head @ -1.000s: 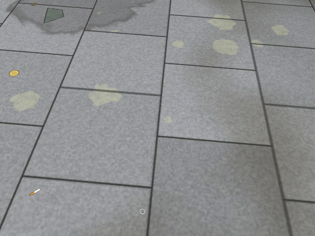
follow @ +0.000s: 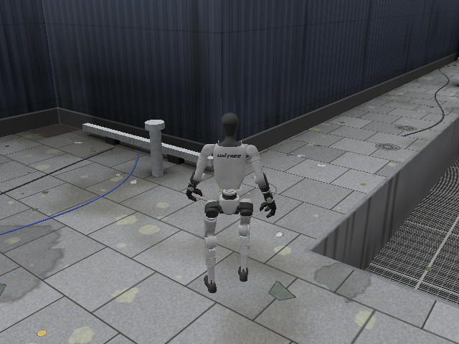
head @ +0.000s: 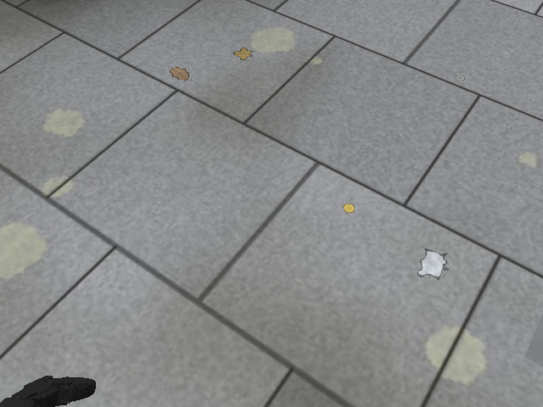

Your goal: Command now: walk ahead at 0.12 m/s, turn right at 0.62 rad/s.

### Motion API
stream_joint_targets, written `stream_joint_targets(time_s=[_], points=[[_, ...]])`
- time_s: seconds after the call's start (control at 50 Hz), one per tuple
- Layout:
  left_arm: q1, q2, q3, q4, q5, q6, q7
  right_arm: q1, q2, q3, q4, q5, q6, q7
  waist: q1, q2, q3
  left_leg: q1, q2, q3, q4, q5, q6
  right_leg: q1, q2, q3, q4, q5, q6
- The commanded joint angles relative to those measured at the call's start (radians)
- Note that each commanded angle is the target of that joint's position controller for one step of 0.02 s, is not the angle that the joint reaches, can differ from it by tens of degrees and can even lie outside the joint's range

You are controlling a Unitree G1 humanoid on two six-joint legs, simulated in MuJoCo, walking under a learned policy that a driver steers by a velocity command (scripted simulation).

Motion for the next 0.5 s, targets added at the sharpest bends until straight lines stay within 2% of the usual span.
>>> stream_joint_targets(time_s=[0.02, 0.06, 0.08, 0.1, 0.12, 0.14, 0.16, 0.18, 0.2, 0.22, 0.24, 0.26, 0.28, 0.32, 0.34, 0.36, 0.38, 0.4, 0.42, 0.44, 0.46, 0.48, 0.5], points=[[0.074, 0.018, -0.002, -0.043, -0.006, -0.008, -0.005, -0.078, -0.142, -0.037, -0.084, 0.004, -0.007, 0.011, 0.060, 0.195, -0.156, -0.031, 0.206, -0.097, -0.116, 0.376, 0.116, 0.252, 0.019, -0.023, -0.157, 0.011, -0.014], [0.061, 0.023, -0.001, -0.047, -0.003, -0.022, -0.004, -0.046, -0.159, -0.046, -0.075, 0.016, 0.015, 0.016, 0.044, 0.186, -0.147, 0.016, 0.211, -0.096, -0.059, 0.332, 0.101, 0.287, 0.035, -0.032, -0.290, -0.021, -0.027], [0.089, 0.019, -0.001, -0.035, 0.004, -0.036, -0.001, -0.033, -0.159, -0.048, -0.068, 0.024, 0.029, 0.016, 0.056, 0.153, -0.156, 0.010, 0.189, -0.075, 0.014, 0.275, 0.077, 0.362, 0.052, -0.036, -0.402, 0.023, -0.039], [0.133, 0.045, 0.005, -0.015, 0.016, -0.053, 0.009, 0.042, -0.134, -0.044, -0.048, 0.015, 0.043, 0.020, 0.061, 0.032, -0.185, -0.029, 0.142, -0.039, 0.157, 0.168, 0.038, 0.469, 0.021, 0.035, -0.509, 0.113, -0.053], [0.154, 0.134, 0.014, -0.036, 0.018, -0.068, 0.024, 0.116, -0.043, -0.022, -0.077, -0.006, 0.059, 0.027, 0.029, -0.258, -0.231, -0.186, 0.051, 0.005, 0.419, -0.390, -0.024, 0.578, -0.296, 0.397, -0.556, 0.482, -0.106], [0.172, 0.207, 0.039, -0.048, -0.009, -0.061, 0.035, 0.061, -0.073, -0.021, -0.104, 0.004, 0.088, 0.015, 0.093, -0.286, -0.275, -0.294, -0.063, -0.107, 0.572, -0.487, -0.043, 0.542, -0.396, 0.520, -0.580, 0.626, -0.276], [0.189, 0.152, 0.026, -0.025, -0.014, -0.055, 0.039, 0.006, -0.099, -0.027, -0.101, 0.013, 0.102, 0.011, 0.105, -0.182, -0.261, -0.289, -0.038, -0.188, 0.627, -0.421, -0.040, 0.520, -0.343, 0.431, -0.575, 0.615, -0.288], [0.129, 0.106, 0.006, -0.015, -0.010, -0.052, 0.047, -0.014, -0.076, -0.023, -0.098, 0.030, 0.100, 0.013, 0.067, -0.174, -0.198, -0.271, -0.040, -0.208, 0.606, -0.353, -0.033, 0.450, -0.283, 0.342, -0.587, 0.575, -0.261], [0.071, 0.073, -0.005, -0.011, -0.007, -0.050, 0.053, -0.006, -0.071, -0.021, -0.080, 0.028, 0.093, 0.010, 0.033, -0.149, -0.170, -0.243, -0.033, -0.219, 0.555, -0.297, -0.031, 0.420, -0.223, 0.282, -0.601, 0.507, -0.220], [0.041, 0.055, -0.011, -0.011, -0.011, -0.051, 0.060, 0.019, -0.082, -0.026, -0.060, 0.019, 0.092, 0.008, 0.018, -0.159, -0.159, -0.205, -0.046, -0.202, 0.537, -0.263, -0.029, 0.396, -0.188, 0.241, -0.603, 0.511, -0.207], [0.033, 0.032, -0.020, -0.006, -0.009, -0.053, 0.061, 0.042, -0.087, -0.028, -0.040, 0.013, 0.093, 0.009, 0.011, -0.144, -0.178, -0.166, -0.062, -0.194, 0.532, -0.250, -0.026, 0.392, -0.175, 0.219, -0.598, 0.550, -0.206], [0.042, 0.020, -0.025, 0.003, -0.008, -0.058, 0.059, 0.043, -0.076, -0.026, -0.034, 0.016, 0.095, 0.010, 0.012, -0.118, -0.192, -0.141, -0.070, -0.198, 0.498, -0.252, -0.023, 0.394, -0.177, 0.216, -0.595, 0.557, -0.208], [0.050, 0.015, -0.026, 0.013, -0.006, -0.062, 0.057, 0.034, -0.057, -0.020, -0.032, 0.021, 0.096, 0.013, 0.017, -0.099, -0.198, -0.121, -0.074, -0.202, 0.442, -0.256, -0.017, 0.398, -0.178, 0.218, -0.597, 0.532, -0.209], [0.064, 0.018, -0.024, 0.033, -0.001, -0.065, 0.051, 0.004, -0.020, -0.007, -0.035, 0.026, 0.098, 0.014, 0.034, -0.103, -0.192, -0.076, -0.084, -0.202, 0.317, -0.246, -0.004, 0.393, -0.175, 0.231, -0.597, 0.426, -0.206], [0.106, 0.029, -0.019, 0.050, 0.000, -0.063, 0.047, 0.010, -0.018, -0.004, -0.035, 0.016, 0.094, 0.019, 0.052, -0.119, -0.227, -0.048, -0.098, -0.183, 0.279, -0.247, 0.003, 0.397, -0.168, 0.261, -0.643, 0.133, -0.213], [0.131, 0.058, -0.007, 0.064, 0.003, -0.056, 0.042, 0.018, -0.031, -0.008, -0.035, 0.006, 0.090, 0.027, 0.059, -0.154, -0.230, -0.027, -0.117, -0.163, 0.254, -0.266, 0.016, 0.377, -0.166, 0.306, -0.690, -0.181, -0.216], [0.121, 0.076, 0.000, 0.066, 0.003, -0.048, 0.036, 0.031, -0.050, -0.014, -0.032, 0.002, 0.087, 0.036, 0.047, -0.167, -0.202, 0.017, -0.132, -0.145, 0.214, -0.278, 0.035, 0.311, -0.172, 0.342, -0.730, -0.375, -0.210], [0.098, 0.081, 0.004, 0.065, -0.003, -0.041, 0.031, 0.061, -0.051, -0.017, -0.018, 0.005, 0.083, 0.043, 0.015, -0.143, -0.160, 0.099, -0.143, -0.125, 0.141, -0.249, 0.063, 0.212, -0.167, 0.351, -0.750, -0.474, -0.194], [0.060, 0.075, 0.005, 0.061, -0.009, -0.039, 0.032, 0.128, -0.034, -0.013, 0.014, 0.009, 0.075, 0.047, -0.034, -0.103, -0.122, 0.204, -0.152, -0.103, 0.049, -0.184, 0.093, 0.111, -0.155, 0.315, -0.735, -0.524, -0.167], [0.006, 0.051, 0.002, 0.047, -0.005, -0.045, 0.038, 0.209, -0.034, -0.012, 0.052, 0.007, 0.064, 0.045, -0.086, -0.031, -0.073, 0.296, -0.144, -0.133, -0.046, -0.208, 0.124, -0.005, -0.118, 0.257, -0.644, -0.523, -0.126], [-0.073, -0.020, -0.013, 0.011, 0.000, -0.056, 0.043, 0.302, -0.068, -0.014, 0.086, 0.000, 0.045, 0.037, -0.126, 0.166, -0.035, 0.369, 0.027, -0.399, -0.222, -0.427, 0.168, -0.167, -0.034, 0.128, -0.349, -0.419, -0.074], [-0.112, -0.055, -0.027, -0.036, -0.010, -0.078, 0.039, 0.250, -0.151, -0.035, 0.065, 0.013, 0.035, 0.032, -0.096, 0.255, 0.036, 0.311, 0.268, -0.832, -0.399, -0.670, 0.242, -0.323, 0.070, -0.026, -0.140, -0.194, -0.014], [-0.145, -0.011, -0.019, -0.055, 0.006, -0.096, 0.034, 0.156, -0.156, -0.047, 0.046, 0.006, 0.037, 0.021, -0.049, 0.130, 0.093, 0.169, 0.289, -0.931, -0.455, -0.721, 0.280, -0.310, 0.000, 0.074, -0.079, -0.051, -0.005]])
Velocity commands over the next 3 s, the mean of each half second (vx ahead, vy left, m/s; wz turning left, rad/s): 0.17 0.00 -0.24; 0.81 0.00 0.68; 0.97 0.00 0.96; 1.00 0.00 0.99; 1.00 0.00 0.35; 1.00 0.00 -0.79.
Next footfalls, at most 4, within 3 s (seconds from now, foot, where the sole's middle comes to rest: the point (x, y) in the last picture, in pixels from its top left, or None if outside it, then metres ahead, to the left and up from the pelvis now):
0.10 right None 0.13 -0.11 -0.77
0.46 left None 0.07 0.08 -0.77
0.82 right None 0.29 -0.16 -0.77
1.28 left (205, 331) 0.62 0.18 -0.77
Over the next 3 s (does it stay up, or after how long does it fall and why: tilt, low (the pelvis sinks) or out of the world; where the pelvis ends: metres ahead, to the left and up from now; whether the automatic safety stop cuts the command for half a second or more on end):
stays up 1.18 1.42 -0.02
